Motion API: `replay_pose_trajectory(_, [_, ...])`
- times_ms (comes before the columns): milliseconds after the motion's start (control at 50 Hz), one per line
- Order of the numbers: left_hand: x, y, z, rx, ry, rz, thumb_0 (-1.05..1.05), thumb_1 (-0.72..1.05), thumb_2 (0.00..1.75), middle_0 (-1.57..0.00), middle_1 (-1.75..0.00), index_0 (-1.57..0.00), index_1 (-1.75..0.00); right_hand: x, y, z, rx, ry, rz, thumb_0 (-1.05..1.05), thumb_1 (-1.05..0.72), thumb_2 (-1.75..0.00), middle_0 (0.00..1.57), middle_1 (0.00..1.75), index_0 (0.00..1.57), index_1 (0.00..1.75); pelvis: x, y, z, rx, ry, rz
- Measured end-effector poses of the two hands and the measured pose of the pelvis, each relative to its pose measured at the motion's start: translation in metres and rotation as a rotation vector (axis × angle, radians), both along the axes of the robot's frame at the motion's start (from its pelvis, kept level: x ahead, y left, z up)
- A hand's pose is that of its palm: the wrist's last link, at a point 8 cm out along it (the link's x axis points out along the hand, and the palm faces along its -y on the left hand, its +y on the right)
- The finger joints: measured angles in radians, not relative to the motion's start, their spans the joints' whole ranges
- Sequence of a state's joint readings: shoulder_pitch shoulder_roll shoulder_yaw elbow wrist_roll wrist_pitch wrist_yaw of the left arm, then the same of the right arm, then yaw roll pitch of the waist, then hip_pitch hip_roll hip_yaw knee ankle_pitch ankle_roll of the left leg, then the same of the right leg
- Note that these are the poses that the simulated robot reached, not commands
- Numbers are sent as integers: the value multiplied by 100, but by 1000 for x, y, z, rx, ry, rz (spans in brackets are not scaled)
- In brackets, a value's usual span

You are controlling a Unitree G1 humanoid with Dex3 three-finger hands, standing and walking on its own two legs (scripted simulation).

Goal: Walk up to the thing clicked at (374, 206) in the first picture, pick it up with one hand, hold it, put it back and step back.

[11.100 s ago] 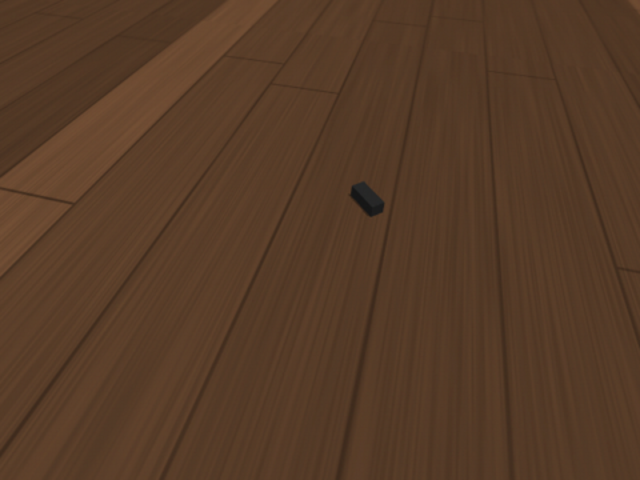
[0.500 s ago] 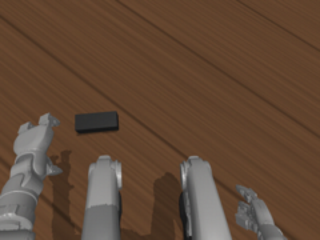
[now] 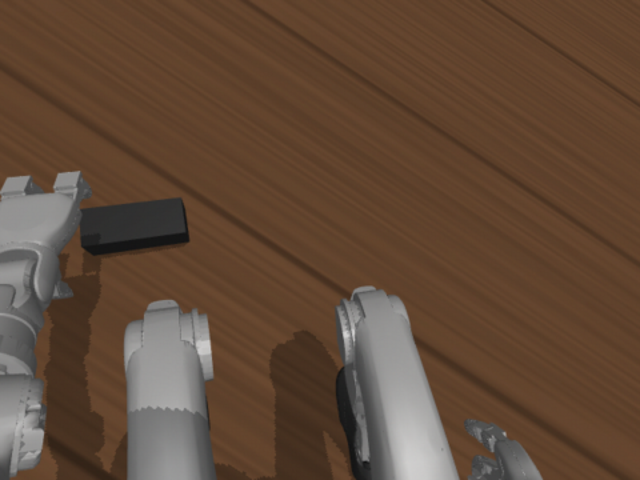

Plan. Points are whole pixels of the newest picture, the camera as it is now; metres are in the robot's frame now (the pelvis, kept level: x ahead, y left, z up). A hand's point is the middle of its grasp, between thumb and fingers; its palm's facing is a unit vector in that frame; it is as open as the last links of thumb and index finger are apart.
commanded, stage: rise first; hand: left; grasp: from above
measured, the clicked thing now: (137, 226) +0.50 +0.25 -0.34
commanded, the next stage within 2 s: none
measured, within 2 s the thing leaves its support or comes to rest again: neither
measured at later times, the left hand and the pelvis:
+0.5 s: hand (75, 235) +0.44 +0.30 -0.19, palm faces -0.44 -0.05 -0.90, open 13.9 cm; pelvis +0.01 +0.01 -0.03, yaw -2 degrees
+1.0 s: hand (83, 231) +0.45 +0.29 -0.21, palm faces -0.43 -0.07 -0.90, open 13.8 cm; pelvis +0.01 +0.01 -0.04, yaw -3 degrees
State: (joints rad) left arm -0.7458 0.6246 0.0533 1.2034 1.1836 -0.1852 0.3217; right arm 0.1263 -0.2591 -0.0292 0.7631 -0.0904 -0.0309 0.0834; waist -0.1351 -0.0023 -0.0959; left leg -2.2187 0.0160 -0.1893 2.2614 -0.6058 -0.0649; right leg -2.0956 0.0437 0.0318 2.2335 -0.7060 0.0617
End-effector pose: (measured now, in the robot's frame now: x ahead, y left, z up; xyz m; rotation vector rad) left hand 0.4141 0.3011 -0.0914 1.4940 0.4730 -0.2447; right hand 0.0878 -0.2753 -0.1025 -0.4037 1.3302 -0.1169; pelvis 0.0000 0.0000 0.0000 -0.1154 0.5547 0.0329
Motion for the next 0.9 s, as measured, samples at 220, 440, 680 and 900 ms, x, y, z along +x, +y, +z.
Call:
replay_pose_trajectory(220, [17, -1, -22, 6, 4, -32, 0, -52, 99, -7, -103, -10, -101, 2, 15, -13, 15, 15, 12, 0, -91, -90, 20, 30, 21, 30, 4, 8, -13, -15, 9, -7])
replay_pose_trajectory(440, [27, -4, -37, 3, -5, -39, 0, -50, 96, -7, -106, -11, -102, -6, 20, -20, 13, 46, 10, 0, -91, -90, 20, 30, 21, 30, 7, 12, -23, -24, 16, -15])
replay_pose_trajectory(680, [39, -8, -45, 4, 2, -27, 0, -48, 95, -7, -108, -12, -103, -19, 16, -26, 9, 74, -2, 0, -91, -90, 20, 30, 21, 30, 9, 10, -31, -23, 18, -25])
replay_pose_trajectory(900, [42, -9, -55, -9, -6, -24, 0, -48, 95, -7, -109, -12, -104, -23, 13, -30, 5, 96, 3, 0, -91, -90, 20, 30, 21, 30, 10, 9, -37, -25, 16, -31])
